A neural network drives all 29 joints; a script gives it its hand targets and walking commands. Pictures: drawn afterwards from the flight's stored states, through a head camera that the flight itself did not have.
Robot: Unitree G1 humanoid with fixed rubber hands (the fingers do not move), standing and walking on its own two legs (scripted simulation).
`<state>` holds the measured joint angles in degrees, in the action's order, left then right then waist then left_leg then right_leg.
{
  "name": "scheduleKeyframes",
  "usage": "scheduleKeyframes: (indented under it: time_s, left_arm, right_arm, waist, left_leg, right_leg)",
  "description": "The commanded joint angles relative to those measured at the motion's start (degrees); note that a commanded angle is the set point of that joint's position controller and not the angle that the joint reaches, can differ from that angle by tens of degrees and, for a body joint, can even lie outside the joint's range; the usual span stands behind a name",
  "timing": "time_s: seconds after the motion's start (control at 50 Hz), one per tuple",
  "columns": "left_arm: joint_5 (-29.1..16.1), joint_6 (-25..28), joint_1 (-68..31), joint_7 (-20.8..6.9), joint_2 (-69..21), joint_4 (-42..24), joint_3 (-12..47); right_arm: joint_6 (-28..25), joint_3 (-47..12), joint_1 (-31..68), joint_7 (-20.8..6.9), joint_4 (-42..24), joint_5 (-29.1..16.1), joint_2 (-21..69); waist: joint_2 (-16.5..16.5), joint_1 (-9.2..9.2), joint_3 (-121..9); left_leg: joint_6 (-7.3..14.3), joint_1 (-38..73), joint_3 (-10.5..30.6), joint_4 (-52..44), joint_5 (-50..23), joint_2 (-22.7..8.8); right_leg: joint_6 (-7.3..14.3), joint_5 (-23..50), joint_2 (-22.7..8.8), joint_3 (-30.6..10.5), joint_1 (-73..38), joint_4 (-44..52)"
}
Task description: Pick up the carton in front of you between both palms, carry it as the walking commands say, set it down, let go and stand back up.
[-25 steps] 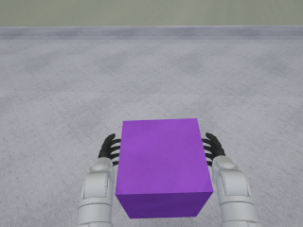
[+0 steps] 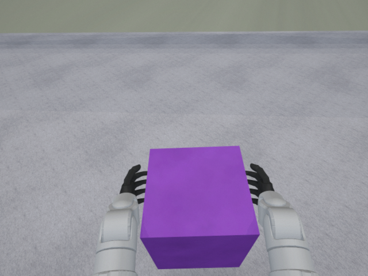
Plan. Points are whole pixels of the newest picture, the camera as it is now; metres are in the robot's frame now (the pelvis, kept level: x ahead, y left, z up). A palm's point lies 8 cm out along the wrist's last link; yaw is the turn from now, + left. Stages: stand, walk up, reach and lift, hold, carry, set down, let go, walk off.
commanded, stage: hold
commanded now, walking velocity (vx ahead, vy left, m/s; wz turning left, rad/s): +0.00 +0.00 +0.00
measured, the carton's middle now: (196, 210) +0.30 +0.00 -0.04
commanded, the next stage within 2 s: set down in 0.90 s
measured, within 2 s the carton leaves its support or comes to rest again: neither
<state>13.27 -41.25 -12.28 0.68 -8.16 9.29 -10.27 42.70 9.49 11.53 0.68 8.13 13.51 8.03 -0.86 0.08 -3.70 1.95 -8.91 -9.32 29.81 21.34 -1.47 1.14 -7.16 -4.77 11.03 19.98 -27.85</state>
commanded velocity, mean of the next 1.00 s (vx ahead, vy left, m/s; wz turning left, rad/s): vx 0.00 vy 0.00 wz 0.00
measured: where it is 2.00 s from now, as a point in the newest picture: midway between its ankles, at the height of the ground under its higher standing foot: outside the picture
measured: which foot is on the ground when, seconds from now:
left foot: down 0.00-1.00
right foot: down 0.00-1.00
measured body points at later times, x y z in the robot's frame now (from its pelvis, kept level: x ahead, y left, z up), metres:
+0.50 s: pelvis -0.02 -0.04 +0.01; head -0.05 -0.06 +0.46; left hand +0.25 +0.15 +0.04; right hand +0.29 -0.15 +0.03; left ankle -0.06 +0.08 -0.73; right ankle +0.07 -0.14 -0.73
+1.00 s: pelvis -0.02 -0.07 +0.01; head -0.05 -0.10 +0.46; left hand +0.26 +0.14 +0.06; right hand +0.31 -0.16 +0.04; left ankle -0.06 +0.08 -0.73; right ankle +0.07 -0.14 -0.73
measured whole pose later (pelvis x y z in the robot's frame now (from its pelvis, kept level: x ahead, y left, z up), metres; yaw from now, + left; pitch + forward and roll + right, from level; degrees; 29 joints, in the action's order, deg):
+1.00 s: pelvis -0.02 -0.07 +0.01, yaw +11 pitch -8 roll +0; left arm 17.8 -37.3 -18.9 -2.3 -9.8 19.8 -17.3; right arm 41.8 13.9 17.2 -0.3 15.0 18.1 9.2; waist -3.7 -0.5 2.8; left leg 0.4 0.0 5.2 22.6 14.8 -1.5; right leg 2.6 -5.8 0.9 5.7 5.9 -19.7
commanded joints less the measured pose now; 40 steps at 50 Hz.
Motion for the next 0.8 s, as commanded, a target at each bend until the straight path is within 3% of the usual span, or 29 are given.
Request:
scheduleKeyframes:
  time_s: [0.0, 0.02, 0.04, 0.08, 0.1, 0.12, 0.16, 0.22, 0.32, 0.46, 0.78]
  left_arm:
    - [-11.1, 3.0, -17.3, -10.8, -50.1, -1.2, 27.5]
    - [-9.9, 3.4, -16.4, -10.2, -48.3, -1.6, 27.5]
    - [-9.0, 3.8, -13.8, -9.3, -47.8, -0.5, 25.7]
    - [-8.9, 4.4, -15.9, -9.3, -47.2, -0.5, 25.8]
    - [-9.0, 4.7, -16.0, -9.2, -47.2, -0.1, 25.8]
    - [-9.8, 4.8, -18.9, -9.8, -47.5, -1.2, 27.3]
    - [-11.8, 4.7, -21.8, -10.8, -48.7, -2.0, 30.0]
    - [-12.9, 4.5, -23.8, -12.0, -48.8, -1.5, 31.1]
    - [-11.7, 4.5, -24.4, -13.0, -49.3, 1.8, 28.9]
    - [-10.0, 4.8, -25.1, -13.6, -51.4, 5.4, 25.8]
    - [-8.4, 4.7, -28.8, -15.8, -53.0, 9.7, 20.9]
  right_arm:
    - [-3.0, -30.1, 20.7, -11.3, -7.6, -13.4, 46.6]
    - [-3.2, -30.5, 20.9, -11.1, -8.4, -13.4, 46.4]
    - [-3.5, -31.5, 22.0, -11.2, -8.9, -13.8, 44.9]
    - [-4.1, -32.4, 23.0, -11.1, -8.9, -13.4, 45.0]
    - [-4.3, -32.1, 23.6, -11.3, -8.8, -13.2, 44.3]
    - [-4.5, -31.9, 22.9, -11.3, -7.9, -12.8, 45.1]
    - [-4.8, -31.5, 21.8, -10.9, -6.5, -12.3, 46.2]
    - [-4.8, -28.9, 20.3, -10.4, -4.0, -10.6, 46.5]
    - [-4.4, -28.7, 22.8, -11.0, -2.4, -10.5, 48.1]
    - [-3.9, -30.8, 27.7, -12.9, -2.0, -12.2, 50.4]
    - [-3.0, -26.5, 30.5, -14.7, 3.6, -10.9, 51.8]
  waist:
    - [-6.2, 0.71, -8.0]
    - [-2.9, 1.25, -7.5]
    - [-3.3, 2.66, -8.1]
    - [-0.1, 1.83, -8.3]
    - [-1.6, 1.76, -7.9]
    - [-0.6, 0.34, -7.3]
    - [-1.0, -1.05, -8.3]
    - [-1.9, -2.58, -6.6]
    - [-1.6, -1.36, -4.2]
    - [0.2, 0.85, -3.9]
    - [1.9, 0.01, -4.7]
  left_leg:
    - [0.5, -8.9, 17.7, -11.3, -35.0, 2.3]
    - [0.4, -3.5, 18.4, -10.7, -38.0, 2.3]
    - [0.1, -0.2, 17.4, -11.3, -35.8, 3.1]
    - [0.0, 1.5, 16.9, -11.9, -33.6, 4.0]
    - [0.2, 3.3, 16.5, -12.8, -29.3, 4.1]
    - [-0.4, 2.5, 16.5, -12.7, -29.2, 4.0]
    - [-1.6, 1.8, 16.6, -12.2, -29.3, 3.9]
    - [-1.9, -2.0, 16.3, -13.0, -22.9, 3.9]
    - [-0.6, -9.3, 16.1, -14.7, -13.0, 4.2]
    - [1.2, -12.5, 15.7, -15.3, -5.2, 4.8]
    - [1.7, -9.9, 15.8, -13.5, -5.7, 5.6]
  right_leg:
    - [1.0, 23.3, 9.1, -16.0, -32.3, 1.9]
    - [0.4, 23.7, 9.8, -16.1, -28.8, 2.7]
    - [0.2, 24.8, 9.3, -16.2, -28.9, 3.4]
    - [-0.9, 20.9, 10.3, -14.9, -28.0, 4.4]
    - [-1.1, 17.8, 10.4, -14.5, -26.4, 4.8]
    - [-1.1, 15.1, 11.3, -14.0, -26.0, 5.1]
    - [-0.5, 13.1, 11.5, -13.9, -26.5, 5.7]
    - [0.1, 10.1, 11.4, -13.8, -27.7, 5.7]
    - [-0.2, 7.0, 10.8, -13.8, -32.3, 5.4]
    - [-1.3, 1.6, 9.3, -14.6, -35.2, 6.3]
    - [-2.1, -4.8, 6.2, -17.4, -34.6, 10.6]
